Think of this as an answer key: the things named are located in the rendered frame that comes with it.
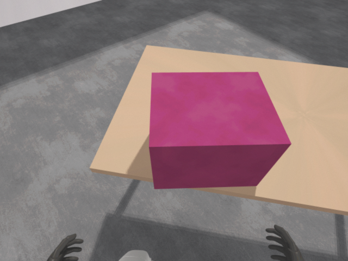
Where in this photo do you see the right robot hand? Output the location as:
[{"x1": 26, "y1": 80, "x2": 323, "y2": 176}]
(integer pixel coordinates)
[{"x1": 266, "y1": 225, "x2": 305, "y2": 261}]

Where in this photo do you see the left robot thigh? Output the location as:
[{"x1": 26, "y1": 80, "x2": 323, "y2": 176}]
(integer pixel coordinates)
[{"x1": 119, "y1": 250, "x2": 153, "y2": 261}]

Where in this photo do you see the carton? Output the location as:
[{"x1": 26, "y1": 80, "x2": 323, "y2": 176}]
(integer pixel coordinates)
[{"x1": 149, "y1": 72, "x2": 291, "y2": 189}]

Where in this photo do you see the left robot hand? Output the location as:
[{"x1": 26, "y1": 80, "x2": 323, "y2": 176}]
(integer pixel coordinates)
[{"x1": 47, "y1": 234, "x2": 84, "y2": 261}]

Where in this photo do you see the table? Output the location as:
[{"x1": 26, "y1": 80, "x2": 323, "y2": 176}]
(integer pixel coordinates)
[{"x1": 90, "y1": 45, "x2": 348, "y2": 216}]

